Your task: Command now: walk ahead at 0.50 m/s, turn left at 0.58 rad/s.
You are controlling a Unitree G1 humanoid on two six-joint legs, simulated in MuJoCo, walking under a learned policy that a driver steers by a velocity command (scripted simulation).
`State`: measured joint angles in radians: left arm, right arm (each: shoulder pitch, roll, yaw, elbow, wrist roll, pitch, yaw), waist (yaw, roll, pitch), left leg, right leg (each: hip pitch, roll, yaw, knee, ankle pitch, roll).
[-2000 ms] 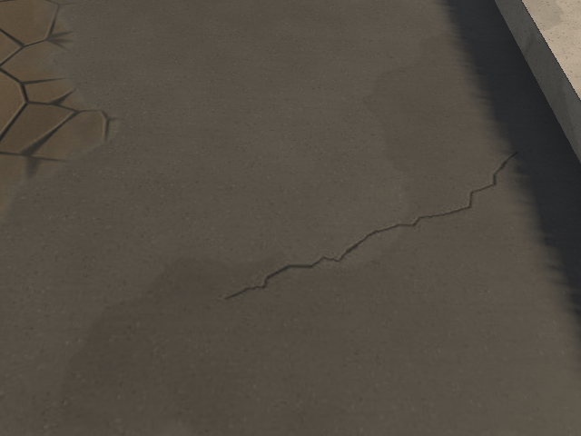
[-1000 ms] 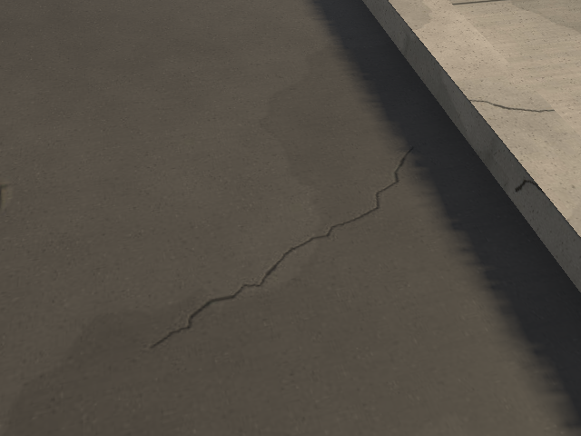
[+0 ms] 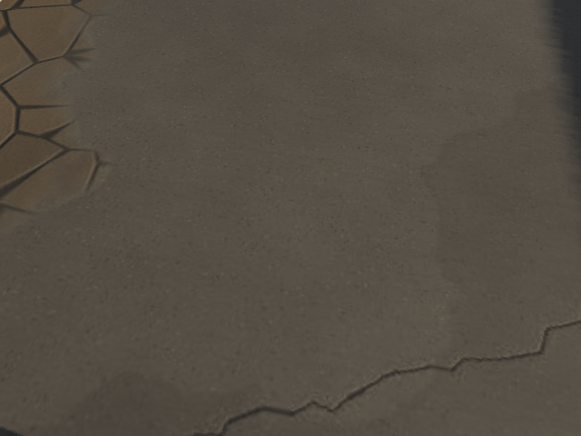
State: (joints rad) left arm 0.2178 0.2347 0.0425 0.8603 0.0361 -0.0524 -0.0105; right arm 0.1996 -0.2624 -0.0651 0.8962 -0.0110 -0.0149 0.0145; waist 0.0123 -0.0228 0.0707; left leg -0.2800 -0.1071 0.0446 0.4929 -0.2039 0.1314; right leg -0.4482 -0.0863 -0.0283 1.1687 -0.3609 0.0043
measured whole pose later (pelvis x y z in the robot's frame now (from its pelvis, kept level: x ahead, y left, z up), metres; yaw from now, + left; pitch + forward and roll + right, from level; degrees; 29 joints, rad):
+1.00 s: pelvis +0.49 +0.07 +0.00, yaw +23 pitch +0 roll -1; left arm 0.35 0.24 0.04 0.93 0.01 -0.05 -0.01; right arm 0.16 -0.23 -0.03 0.84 -0.02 -0.06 0.01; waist 0.04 -0.02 0.05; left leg -0.30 -0.04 0.07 0.47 -0.18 0.09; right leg -0.34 -0.04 -0.03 1.08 -0.37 -0.05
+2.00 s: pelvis +1.01 +0.19 -0.01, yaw -8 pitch +2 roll +0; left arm 0.42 0.31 0.08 0.87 0.00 -0.04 0.00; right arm 0.04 -0.25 -0.01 0.70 -0.04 -0.08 0.00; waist 0.09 -0.01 0.04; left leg -0.46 -0.01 0.01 0.56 -0.13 0.02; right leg -0.10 0.14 0.19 0.74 -0.48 -0.09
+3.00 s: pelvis +1.49 -0.01 -0.01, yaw -23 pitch +1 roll -1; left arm 0.39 0.24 0.02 0.92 0.02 -0.08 0.02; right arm 0.14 -0.24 -0.03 0.78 -0.03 -0.01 0.05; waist 0.04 0.03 0.04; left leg -0.59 0.01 0.08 0.64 -0.06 0.07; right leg 0.16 0.10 -0.12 0.16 -0.35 -0.08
